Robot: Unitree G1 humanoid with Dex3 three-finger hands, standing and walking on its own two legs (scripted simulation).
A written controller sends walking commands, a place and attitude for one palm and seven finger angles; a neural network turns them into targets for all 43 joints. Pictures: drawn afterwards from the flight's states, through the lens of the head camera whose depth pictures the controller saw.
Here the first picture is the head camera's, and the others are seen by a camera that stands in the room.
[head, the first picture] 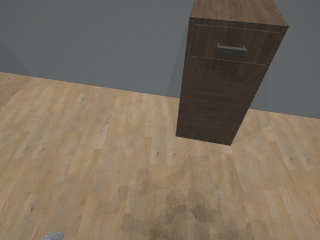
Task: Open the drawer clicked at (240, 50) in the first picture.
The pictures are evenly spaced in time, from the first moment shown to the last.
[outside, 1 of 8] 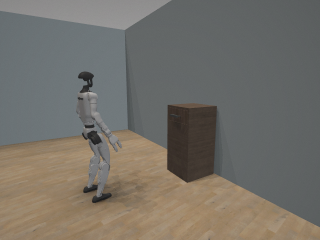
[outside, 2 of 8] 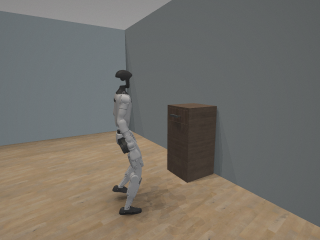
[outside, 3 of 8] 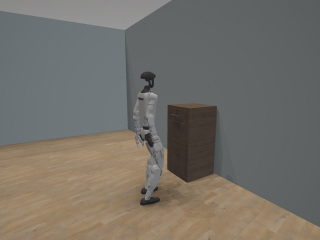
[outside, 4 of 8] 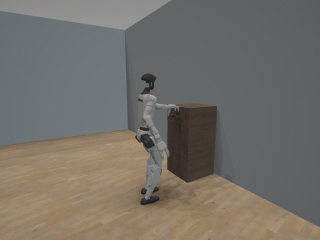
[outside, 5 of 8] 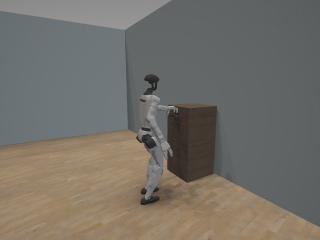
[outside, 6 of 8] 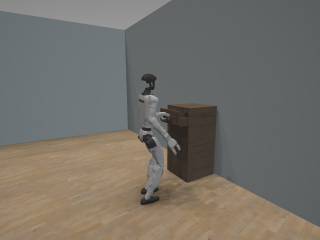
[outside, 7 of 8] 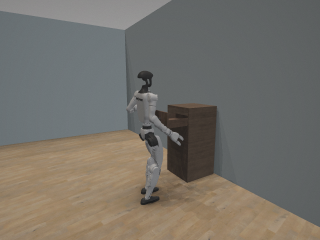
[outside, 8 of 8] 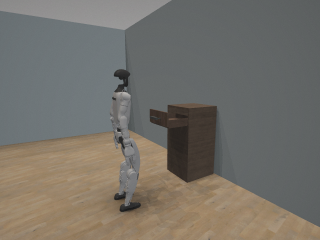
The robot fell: no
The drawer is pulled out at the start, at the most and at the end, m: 0.00 0.30 0.28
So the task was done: yes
